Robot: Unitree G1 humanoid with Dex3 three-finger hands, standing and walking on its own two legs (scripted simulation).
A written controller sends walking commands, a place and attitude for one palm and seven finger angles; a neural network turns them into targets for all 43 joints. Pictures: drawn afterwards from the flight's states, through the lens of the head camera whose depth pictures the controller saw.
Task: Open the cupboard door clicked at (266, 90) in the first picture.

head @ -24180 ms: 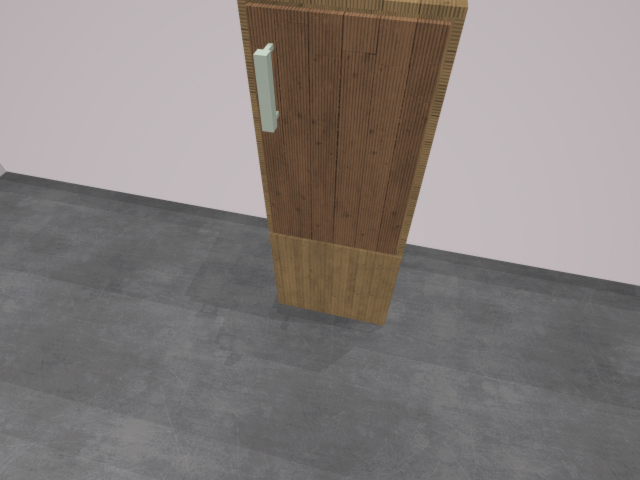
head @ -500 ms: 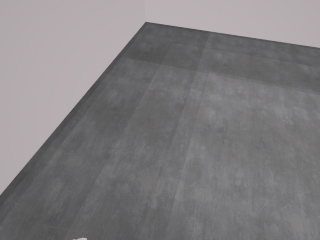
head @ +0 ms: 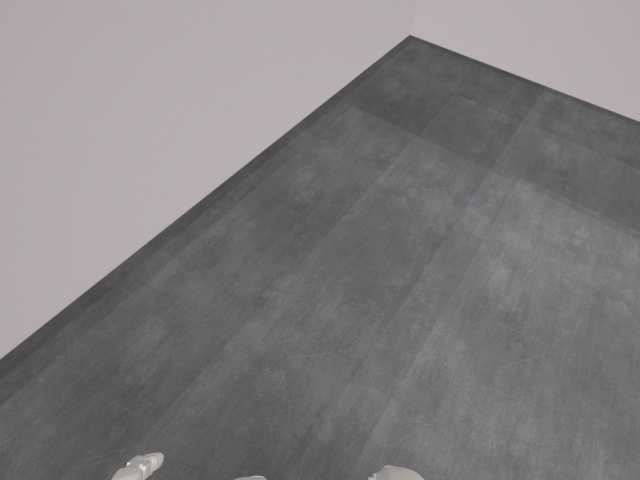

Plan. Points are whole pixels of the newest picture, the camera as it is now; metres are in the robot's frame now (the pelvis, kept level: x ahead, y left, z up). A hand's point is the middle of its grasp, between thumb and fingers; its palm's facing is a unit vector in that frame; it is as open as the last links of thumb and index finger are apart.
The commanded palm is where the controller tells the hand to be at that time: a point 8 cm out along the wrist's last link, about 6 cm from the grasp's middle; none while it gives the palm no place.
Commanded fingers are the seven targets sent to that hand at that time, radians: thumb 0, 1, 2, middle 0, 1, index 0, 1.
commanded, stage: turn to face it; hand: left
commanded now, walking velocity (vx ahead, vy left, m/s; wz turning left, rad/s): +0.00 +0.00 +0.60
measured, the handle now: out of the picture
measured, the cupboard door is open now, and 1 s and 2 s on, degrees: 51 51 51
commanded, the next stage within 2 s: none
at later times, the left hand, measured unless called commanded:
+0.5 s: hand out of the picture +0.00 +0.17 -0.19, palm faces +0.35 -0.91 -0.24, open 7.4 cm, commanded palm none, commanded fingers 0.00 0.90 0.90 -0.20 -0.30 -0.20 -0.30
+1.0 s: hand out of the picture +0.02 +0.14 -0.16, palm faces +0.59 -0.77 -0.23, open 7.4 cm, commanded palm none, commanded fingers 0.00 0.90 0.90 -0.20 -0.30 -0.20 -0.30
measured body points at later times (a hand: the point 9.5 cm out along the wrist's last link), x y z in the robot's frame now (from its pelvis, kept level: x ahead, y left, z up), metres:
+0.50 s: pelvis +0.03 -0.04 -0.02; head +0.08 +0.00 +0.43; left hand -0.02 +0.22 -0.17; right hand +0.24 -0.24 -0.14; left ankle +0.01 +0.06 -0.74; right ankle +0.03 -0.18 -0.71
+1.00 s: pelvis +0.06 -0.07 +0.00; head +0.11 -0.04 +0.45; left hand -0.02 +0.18 -0.14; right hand +0.29 -0.23 -0.14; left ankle -0.01 +0.02 -0.69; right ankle +0.13 -0.19 -0.73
